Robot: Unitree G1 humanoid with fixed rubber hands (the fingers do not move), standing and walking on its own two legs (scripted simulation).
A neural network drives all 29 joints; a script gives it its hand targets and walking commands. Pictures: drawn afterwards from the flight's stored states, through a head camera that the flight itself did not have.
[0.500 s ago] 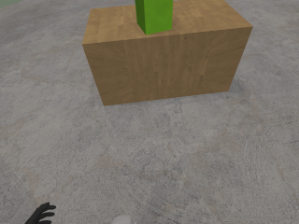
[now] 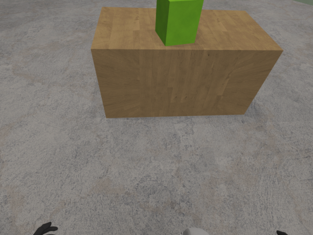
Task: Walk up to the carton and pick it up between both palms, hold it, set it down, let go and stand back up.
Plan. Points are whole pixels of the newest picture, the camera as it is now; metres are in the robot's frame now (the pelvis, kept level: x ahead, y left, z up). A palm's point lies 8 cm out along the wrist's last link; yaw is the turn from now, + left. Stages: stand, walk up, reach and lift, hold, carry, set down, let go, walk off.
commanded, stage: walk up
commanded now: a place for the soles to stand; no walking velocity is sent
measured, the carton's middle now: (176, 17) +1.29 -0.16 -0.01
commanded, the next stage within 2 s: none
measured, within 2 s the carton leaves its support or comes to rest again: neither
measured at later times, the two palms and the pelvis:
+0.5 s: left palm (70, 203) +0.22 +0.23 -0.04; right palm (304, 216) +0.18 -0.41 -0.10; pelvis +0.12 -0.10 +0.01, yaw -1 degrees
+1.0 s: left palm (65, 173) +0.32 +0.28 -0.09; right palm (267, 159) +0.34 -0.36 -0.07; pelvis +0.24 -0.04 +0.00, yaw +3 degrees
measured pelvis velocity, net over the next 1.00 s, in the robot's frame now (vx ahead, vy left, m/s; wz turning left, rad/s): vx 0.24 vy -0.04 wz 0.05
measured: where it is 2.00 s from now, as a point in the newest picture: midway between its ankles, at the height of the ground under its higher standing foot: (166, 199)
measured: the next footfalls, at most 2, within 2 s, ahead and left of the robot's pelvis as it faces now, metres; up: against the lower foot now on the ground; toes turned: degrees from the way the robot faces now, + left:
right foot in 0.26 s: +0.18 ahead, -0.17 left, +0.00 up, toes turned -5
left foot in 0.84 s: +0.31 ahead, +0.05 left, +0.00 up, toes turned +1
